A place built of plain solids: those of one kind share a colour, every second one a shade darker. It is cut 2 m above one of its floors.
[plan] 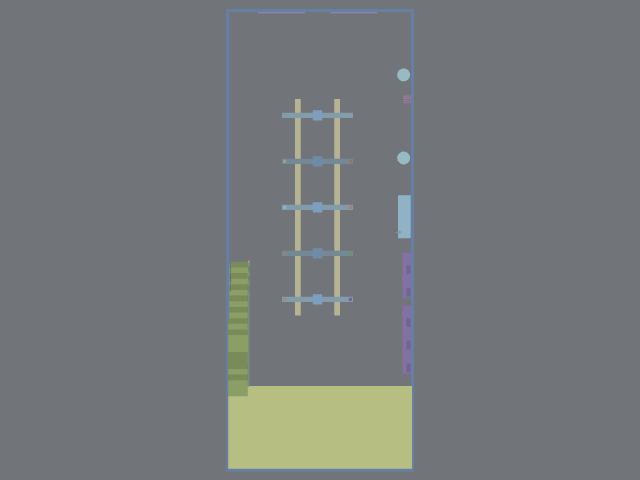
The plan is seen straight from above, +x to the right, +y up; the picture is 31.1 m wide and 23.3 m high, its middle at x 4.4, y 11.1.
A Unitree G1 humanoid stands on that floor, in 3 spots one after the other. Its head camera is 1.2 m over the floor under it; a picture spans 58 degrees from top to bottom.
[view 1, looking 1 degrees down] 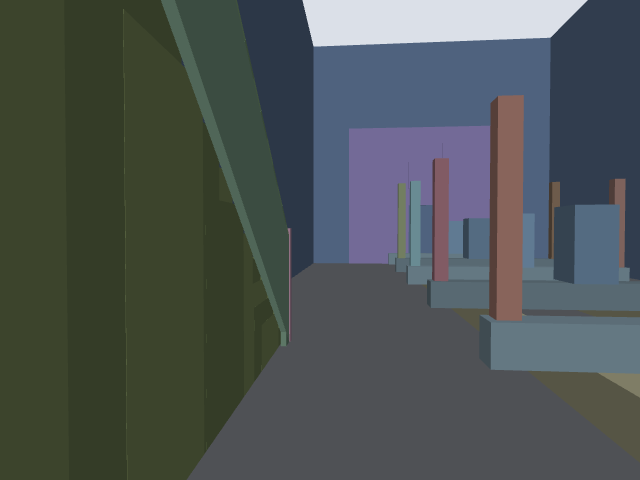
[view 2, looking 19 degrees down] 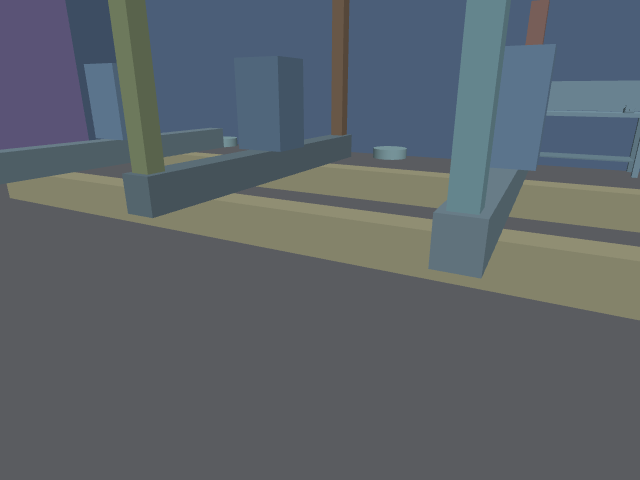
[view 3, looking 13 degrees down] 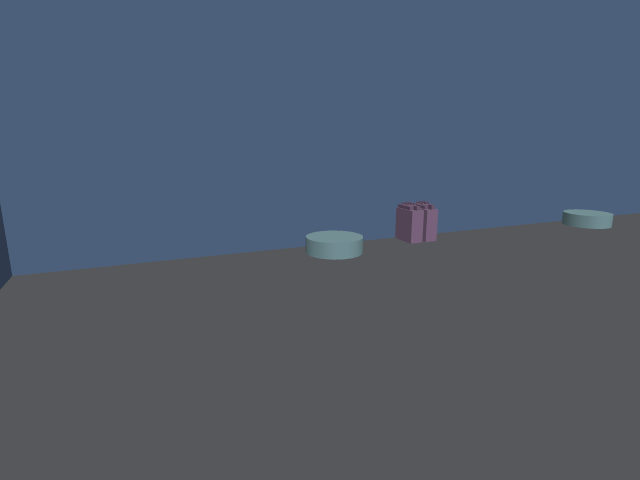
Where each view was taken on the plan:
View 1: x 1.73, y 5.32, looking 95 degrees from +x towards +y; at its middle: wall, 16.91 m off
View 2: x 0.49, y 12.35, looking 28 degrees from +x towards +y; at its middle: beam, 3.23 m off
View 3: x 4.28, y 21.06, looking -23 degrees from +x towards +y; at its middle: coils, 4.55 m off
